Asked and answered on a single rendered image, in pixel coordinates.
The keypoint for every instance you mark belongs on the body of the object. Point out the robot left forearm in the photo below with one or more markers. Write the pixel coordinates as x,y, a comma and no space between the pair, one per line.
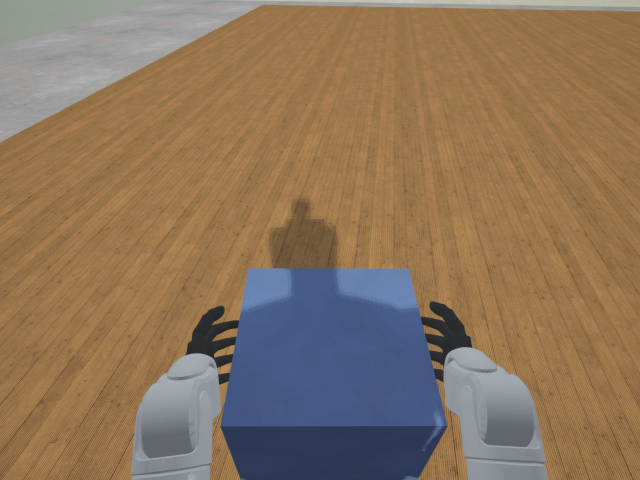
173,427

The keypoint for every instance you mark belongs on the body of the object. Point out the robot right forearm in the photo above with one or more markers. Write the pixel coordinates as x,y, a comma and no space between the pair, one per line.
498,418

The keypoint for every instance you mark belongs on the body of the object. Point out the carton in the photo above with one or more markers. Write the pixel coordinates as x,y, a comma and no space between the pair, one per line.
331,378

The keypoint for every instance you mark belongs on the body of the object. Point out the left robot hand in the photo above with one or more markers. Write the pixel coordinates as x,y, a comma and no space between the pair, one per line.
203,335

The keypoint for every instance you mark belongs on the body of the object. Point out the right robot hand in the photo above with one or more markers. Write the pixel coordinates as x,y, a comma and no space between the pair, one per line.
453,331

